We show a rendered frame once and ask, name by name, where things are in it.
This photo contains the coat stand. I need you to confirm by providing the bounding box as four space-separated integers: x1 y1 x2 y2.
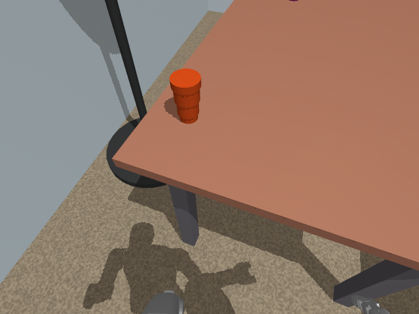
105 0 167 188

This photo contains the right robot hand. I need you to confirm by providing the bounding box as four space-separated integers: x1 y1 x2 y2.
351 295 390 314

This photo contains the table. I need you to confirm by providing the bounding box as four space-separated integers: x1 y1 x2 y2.
112 0 419 307

